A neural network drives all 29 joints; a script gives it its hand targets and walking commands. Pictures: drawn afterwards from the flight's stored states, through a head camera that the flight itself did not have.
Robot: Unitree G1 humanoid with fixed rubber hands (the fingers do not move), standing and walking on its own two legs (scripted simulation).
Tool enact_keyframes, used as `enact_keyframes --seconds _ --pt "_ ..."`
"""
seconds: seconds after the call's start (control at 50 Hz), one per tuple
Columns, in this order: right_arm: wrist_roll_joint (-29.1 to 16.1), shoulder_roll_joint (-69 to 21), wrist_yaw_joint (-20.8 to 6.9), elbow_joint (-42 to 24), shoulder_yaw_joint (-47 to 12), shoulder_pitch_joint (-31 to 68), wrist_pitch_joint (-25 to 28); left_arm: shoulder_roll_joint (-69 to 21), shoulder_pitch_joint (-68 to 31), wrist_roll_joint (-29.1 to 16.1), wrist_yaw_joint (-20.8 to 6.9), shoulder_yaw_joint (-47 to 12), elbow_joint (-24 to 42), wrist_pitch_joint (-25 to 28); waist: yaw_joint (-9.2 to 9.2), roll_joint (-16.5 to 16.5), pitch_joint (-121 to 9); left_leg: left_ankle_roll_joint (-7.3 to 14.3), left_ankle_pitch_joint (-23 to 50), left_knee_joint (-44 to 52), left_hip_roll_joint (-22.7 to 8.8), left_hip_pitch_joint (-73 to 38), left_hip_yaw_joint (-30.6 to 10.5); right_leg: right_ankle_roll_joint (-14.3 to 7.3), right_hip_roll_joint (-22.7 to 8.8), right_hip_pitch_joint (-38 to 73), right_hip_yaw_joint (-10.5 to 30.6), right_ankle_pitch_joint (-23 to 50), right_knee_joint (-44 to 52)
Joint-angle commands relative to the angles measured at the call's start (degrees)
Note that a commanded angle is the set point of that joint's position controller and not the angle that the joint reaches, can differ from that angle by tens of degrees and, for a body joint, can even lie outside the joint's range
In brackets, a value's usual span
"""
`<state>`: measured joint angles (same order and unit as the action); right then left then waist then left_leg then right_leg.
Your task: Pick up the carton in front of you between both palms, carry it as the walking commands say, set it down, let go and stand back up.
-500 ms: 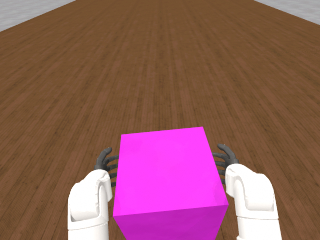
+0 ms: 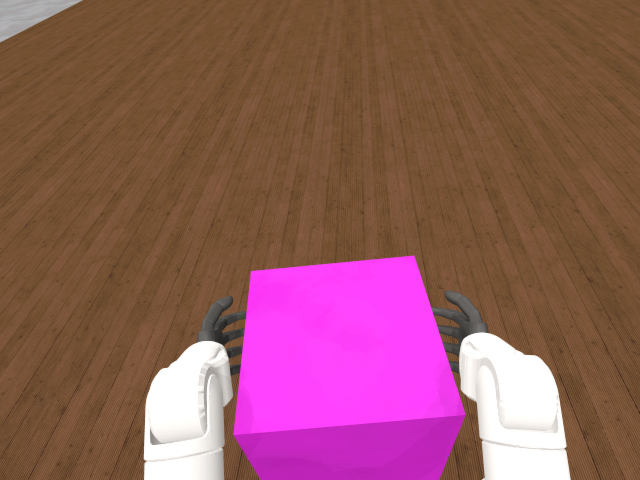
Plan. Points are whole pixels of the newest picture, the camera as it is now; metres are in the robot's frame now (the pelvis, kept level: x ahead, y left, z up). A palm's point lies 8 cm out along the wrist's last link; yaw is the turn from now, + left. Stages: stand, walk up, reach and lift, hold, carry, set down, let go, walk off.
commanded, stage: carry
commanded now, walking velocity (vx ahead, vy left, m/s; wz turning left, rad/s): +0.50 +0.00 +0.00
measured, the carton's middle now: (343, 384) +0.27 +0.00 -0.02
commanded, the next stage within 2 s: none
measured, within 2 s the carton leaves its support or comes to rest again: neither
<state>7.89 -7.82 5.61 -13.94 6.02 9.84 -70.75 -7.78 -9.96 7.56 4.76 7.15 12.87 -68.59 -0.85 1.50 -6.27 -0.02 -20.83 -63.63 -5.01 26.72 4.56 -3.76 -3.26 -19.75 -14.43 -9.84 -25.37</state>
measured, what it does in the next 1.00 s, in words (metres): walks ahead: left foot, then right foot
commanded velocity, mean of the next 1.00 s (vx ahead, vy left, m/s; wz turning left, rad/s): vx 0.50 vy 0.00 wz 0.00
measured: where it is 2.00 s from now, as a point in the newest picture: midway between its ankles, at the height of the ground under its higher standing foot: (344, 298)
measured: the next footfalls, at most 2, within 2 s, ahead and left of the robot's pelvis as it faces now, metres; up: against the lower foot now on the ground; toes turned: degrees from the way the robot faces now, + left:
left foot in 0.32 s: +0.38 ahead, +0.13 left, +0.00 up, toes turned +11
right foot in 0.80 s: +0.70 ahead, -0.10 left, +0.00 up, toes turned -13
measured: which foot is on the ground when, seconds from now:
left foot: up 0.00-0.30, down 0.32-0.80, up 0.82-1.00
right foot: down 0.00-0.34, up 0.36-0.78, down 0.80-1.00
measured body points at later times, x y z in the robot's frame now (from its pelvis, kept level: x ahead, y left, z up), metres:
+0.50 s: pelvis +0.31 +0.05 +0.01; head +0.32 +0.07 +0.46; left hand +0.60 +0.19 +0.07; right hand +0.58 -0.12 +0.07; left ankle +0.34 +0.12 -0.74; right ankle +0.26 -0.09 -0.65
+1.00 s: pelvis +0.63 -0.02 +0.01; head +0.65 -0.04 +0.46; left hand +0.91 +0.13 +0.06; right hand +0.91 -0.17 +0.05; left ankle +0.59 +0.11 -0.66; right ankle +0.66 -0.09 -0.74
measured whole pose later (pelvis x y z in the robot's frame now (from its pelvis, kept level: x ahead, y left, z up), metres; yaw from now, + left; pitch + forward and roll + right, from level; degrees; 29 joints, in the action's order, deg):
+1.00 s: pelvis +0.63 -0.02 +0.01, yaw +0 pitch +4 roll +1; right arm 7.6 -7.6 5.4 -15.5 5.0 8.9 -68.8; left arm -7.7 -9.0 7.0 5.0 6.8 15.0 -67.2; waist -0.8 0.9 -2.1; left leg 0.5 -16.6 -62.0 -5.3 29.4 4.7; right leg -4.8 -1.6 -16.3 -13.9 -9.4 -21.2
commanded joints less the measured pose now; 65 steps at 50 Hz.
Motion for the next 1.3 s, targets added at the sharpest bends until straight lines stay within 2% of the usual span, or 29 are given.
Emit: enact_keyframes --seconds 0.0,0.08,0.22,0.26,0.28,0.3,0.32,0.34,0.36,0.4,0.44,0.5,0.58,0.7,0.76,0.78,0.8,0.82,0.84,0.88,0.9,0.94,1.02,1.1,1.14,1.18,1.24,1.26,1.28 --pt "-25.3 -57.8 -14.5 -7.0 -42.7 30.7 3.3 -56.6 -29.1 -26.8 -16.1 -41.6 7.2 0.8 0.32 -7.4 -15.5 0.3 6.0 5.4 -3.0 10.0 -1.8 -3.5 -15.8 20.0 19.0 -2.5 15.6" --pt "-24.0 -55.8 -13.5 -8.6 -42.3 27.0 3.7 -53.7 -26.0 -26.9 -16.2 -41.9 9.4 0.6 0.07 -7.7 -12.7 -1.3 11.8 20.6 -2.1 10.4 1.3 -4.0 -13.8 21.7 12.7 2.6 16.8" --pt "-24.3 -50.1 -13.9 -9.5 -41.2 25.8 0.6 -48.0 -22.6 -24.3 -15.2 -40.2 8.5 -1.7 -0.34 -10.0 -7.0 0.5 18.5 35.4 0.9 4.0 6.7 -1.2 -11.5 24.3 6.5 14.1 12.5" --pt "-24.4 -49.2 -14.3 -8.4 -40.6 25.9 -0.1 -47.2 -23.4 -23.8 -15.0 -40.0 7.6 -2.4 0.42 -9.5 -7.1 1.4 16.9 38.6 2.6 -4.3 9.6 0.3 -10.5 22.0 3.8 17.2 5.3" --pt "-24.4 -48.6 -14.4 -7.4 -39.9 25.4 -0.4 -47.0 -23.8 -23.6 -14.9 -40.0 7.4 -2.7 1.08 -7.1 -9.5 1.8 13.1 39.1 4.7 -14.5 11.6 1.6 -8.1 17.6 0.9 19.9 -3.4" --pt "-24.1 -48.3 -14.5 -6.3 -39.2 25.2 -0.5 -46.3 -23.9 -23.5 -14.9 -39.9 6.9 -3.0 1.96 -2.9 -12.9 2.3 10.2 39.5 0.1 -26.4 5.0 3.6 -6.3 9.6 0.2 13.8 -14.2" --pt "-23.0 -47.4 -14.7 -4.4 -38.0 25.3 -0.3 -46.7 -26.4 -24.1 -14.7 -40.8 8.0 -3.7 2.61 11.8 -17.6 9.9 1.5 45.0 -15.4 -39.8 -21.3 6.6 -0.5 -7.9 1.5 1.2 -32.1" --pt "-23.6 -49.2 -14.8 -3.1 -38.2 24.9 -0.1 -46.8 -27.4 -24.4 -14.9 -40.9 7.9 -3.8 2.76 17.9 -16.6 13.8 7.9 51.3 -19.7 -42.9 -33.8 6.5 3.8 -20.1 6.0 -18.2 -42.1" --pt "-24.7 -50.8 -15.0 -4.9 -38.6 26.5 0.2 -49.4 -28.5 -24.7 -15.1 -41.1 6.8 -3.3 2.33 12.5 -15.8 13.2 14.3 49.6 -19.5 -41.8 -28.7 4.5 -0.1 -23.0 11.6 -18.5 -47.6" --pt "-25.8 -54.8 -15.3 -7.0 -40.1 29.8 1.2 -52.6 -30.1 -25.4 -15.3 -41.8 7.7 -1.9 2.01 2.3 -15.8 9.7 19.8 48.6 -16.8 -35.0 -18.8 3.0 -4.0 -21.4 14.2 -12.4 -45.5" --pt "-26.6 -56.6 -15.5 -8.5 -41.1 31.5 2.2 -53.9 -30.1 -25.1 -14.9 -42.6 8.9 -0.8 1.45 3.5 -15.6 6.8 15.5 51.2 -14.4 -29.8 -10.9 3.3 -4.6 -17.5 13.2 -6.1 -38.9" --pt "-27.0 -55.8 -15.7 -9.7 -41.1 29.6 2.6 -54.9 -27.9 -24.7 -14.1 -43.0 9.3 0.0 1.54 6.5 -14.2 7.1 12.9 54.6 -12.6 -28.8 -5.3 4.6 -4.4 -17.8 10.6 -1.4 -30.3" --pt "-26.6 -52.7 -15.6 -11.0 -40.6 27.4 2.0 -52.8 -25.5 -23.9 -13.4 -42.6 10.4 -0.5 1.77 5.9 -10.9 7.4 21.0 54.5 -10.3 -32.1 -0.4 5.3 -3.2 -18.8 7.1 3.7 -16.1" --pt "-24.0 -49.7 -15.2 -7.6 -39.2 24.5 0.4 -49.5 -24.4 -23.9 -14.2 -41.8 8.4 -2.5 2.14 7.6 -5.1 5.4 29.7 52.1 -9.4 -33.6 4.1 3.2 -1.0 -13.2 3.3 9.5 -3.6" --pt "-24.1 -49.7 -15.2 -6.7 -39.7 26.1 0.1 -49.4 -24.1 -24.1 -14.9 -40.7 6.4 -2.8 0.56 6.4 -7.7 2.7 39.0 38.3 -7.2 -30.0 8.7 2.3 3.4 3.1 -1.6 6.1 1.0" --pt "-24.1 -49.5 -15.1 -6.5 -39.9 26.4 0.0 -49.5 -23.8 -23.9 -15.1 -40.2 5.4 -2.7 -0.22 3.0 -11.7 1.2 35.4 27.8 -5.0 -23.1 9.6 2.3 2.7 15.6 0.0 2.3 0.6" --pt "-24.3 -49.5 -15.2 -6.5 -40.3 27.3 -0.1 -49.0 -23.3 -23.5 -15.2 -39.6 4.7 -2.7 -0.77 -6.9 -15.3 -1.0 20.8 12.8 -2.0 -11.9 8.9 -0.3 -10.5 25.6 19.3 -5.7 5.0" --pt "-24.5 -51.0 -15.1 -7.0 -41.1 28.1 -0.3 -49.7 -24.0 -23.2 -15.6 -39.3 2.4 -1.9 -0.44 -21.6 -18.5 -2.6 -4.2 -2.0 5.5 6.9 4.8 -8.3 -22.1 38.5 41.9 -7.9 10.7" --pt "-24.6 -51.6 -15.3 -6.9 -41.5 29.0 0.3 -52.1 -22.9 -24.2 -15.7 -39.5 2.8 -1.4 -0.33 -17.9 -17.2 -0.9 -6.7 -9.0 3.1 11.4 -2.5 -8.8 -21.7 35.8 42.6 0.0 12.5" --pt "-25.3 -55.4 -15.5 -7.3 -42.5 30.7 2.0 -55.8 -25.1 -24.8 -16.0 -40.4 4.4 0.1 -0.12 -7.3 -17.0 1.4 -1.5 -9.2 -1.4 11.7 -4.5 -6.5 -18.3 30.4 30.5 9.6 10.0" --pt "-25.7 -57.2 -15.5 -6.9 -42.8 30.6 2.7 -57.0 -26.3 -25.2 -16.0 -40.7 5.4 0.7 0.24 -4.3 -16.2 1.4 1.7 -5.4 -3.1 10.0 -5.0 -4.8 -17.2 26.3 25.9 10.8 11.0" --pt "-25.7 -58.9 -15.2 -7.2 -43.2 29.0 4.1 -58.0 -26.2 -25.7 -16.1 -41.5 6.8 1.6 0.44 -6.1 -16.7 1.1 5.4 -0.1 -2.8 7.4 -3.2 -3.5 -15.5 23.5 20.4 7.7 13.2" --pt "-24.3 -58.7 -14.2 -7.7 -43.6 24.5 5.6 -56.7 -22.9 -26.0 -16.6 -42.2 8.1 2.3 0.10 -7.4 -13.8 -0.7 10.0 11.9 -2.3 11.1 0.2 -4.6 -14.2 24.6 15.1 7.9 16.2" --pt "-24.1 -56.0 -13.7 -10.1 -43.7 23.6 5.4 -53.5 -21.8 -26.0 -16.5 -42.3 10.4 2.0 -0.09 -7.8 -9.7 -1.4 15.7 23.9 -1.0 12.0 3.2 -4.0 -11.6 26.7 10.2 15.7 15.5" --pt "-24.5 -54.0 -13.5 -12.0 -43.6 24.3 4.5 -51.4 -21.8 -25.8 -16.1 -41.9 11.7 1.3 -0.13 -8.3 -7.4 -0.9 18.0 28.7 0.6 9.5 5.4 -3.1 -10.4 26.3 7.0 25.4 13.1" --pt "-24.9 -51.9 -13.5 -12.5 -43.1 24.3 3.2 -49.4 -20.8 -25.0 -15.6 -41.1 11.7 0.4 -0.26 -9.6 -6.3 -0.3 21.4 32.5 2.6 5.7 7.5 -1.6 -9.4 26.2 4.6 35.1 10.5" --pt "-25.0 -49.2 -13.9 -11.8 -42.1 23.9 1.3 -46.7 -20.6 -23.9 -15.0 -39.9 11.0 -1.2 0.64 -10.1 -8.1 0.2 27.3 39.9 5.8 -8.4 10.6 2.3 -7.3 23.5 0.4 40.2 -0.5" --pt "-25.0 -48.4 -14.0 -11.6 -41.6 24.4 0.8 -45.9 -21.0 -23.7 -14.9 -39.6 10.8 -1.7 1.31 -7.8 -9.6 0.2 33.2 44.6 5.6 -17.4 10.8 4.4 -5.5 19.6 -1.1 37.9 -7.4" --pt "-24.9 -47.4 -14.2 -11.6 -40.9 25.3 0.3 -45.4 -21.6 -23.5 -14.9 -39.6 10.5 -2.1 1.66 -4.6 -13.4 0.6 47.5 42.5 -2.1 -29.0 3.7 6.4 -4.1 11.8 0.7 22.3 -15.6"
